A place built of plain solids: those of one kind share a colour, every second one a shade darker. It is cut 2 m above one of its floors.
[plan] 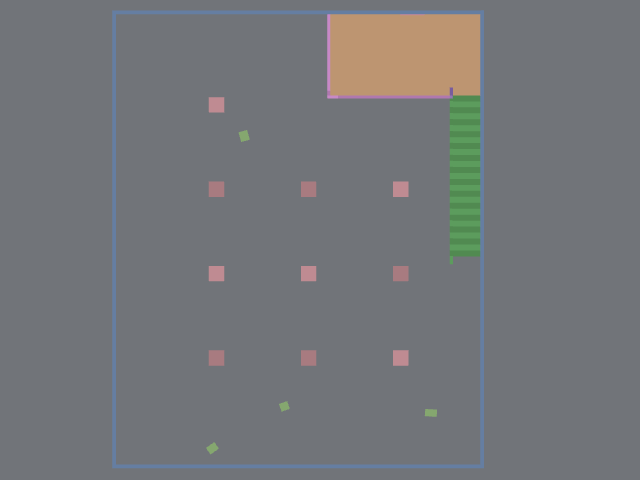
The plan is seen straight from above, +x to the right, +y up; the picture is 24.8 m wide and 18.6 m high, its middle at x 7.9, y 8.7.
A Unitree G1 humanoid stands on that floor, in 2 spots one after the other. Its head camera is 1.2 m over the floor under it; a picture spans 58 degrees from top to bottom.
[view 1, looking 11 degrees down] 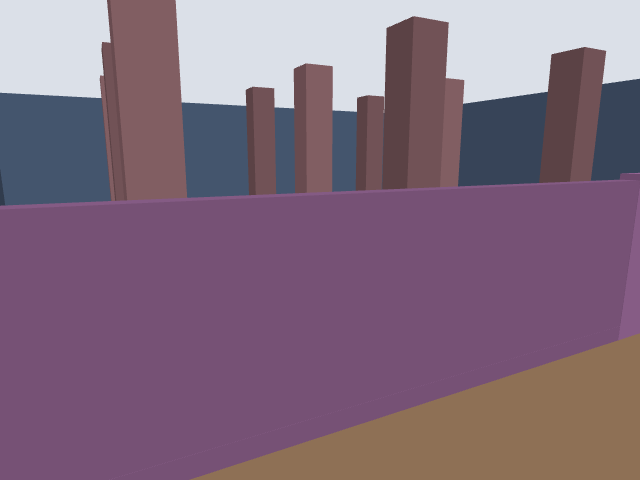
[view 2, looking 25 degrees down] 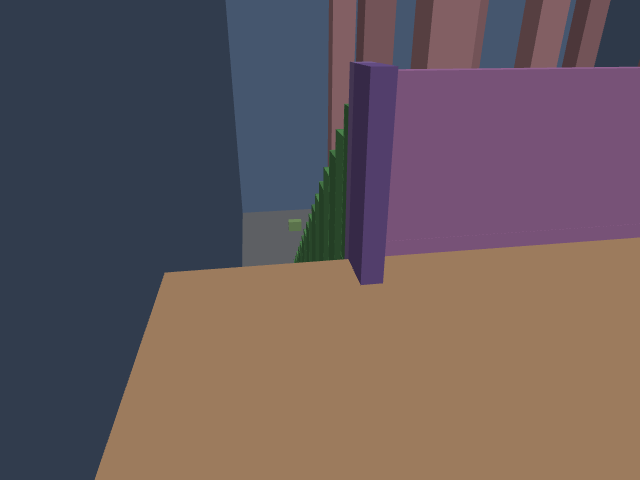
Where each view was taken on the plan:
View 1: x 11.58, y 15.80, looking -117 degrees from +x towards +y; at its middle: piece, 1.72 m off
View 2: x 13.58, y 16.55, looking -99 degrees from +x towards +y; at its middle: stair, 3.74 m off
